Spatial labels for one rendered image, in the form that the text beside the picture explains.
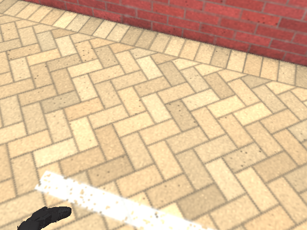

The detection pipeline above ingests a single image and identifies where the left robot hand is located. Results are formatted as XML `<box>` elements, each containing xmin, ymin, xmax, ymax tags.
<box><xmin>17</xmin><ymin>206</ymin><xmax>72</xmax><ymax>230</ymax></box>

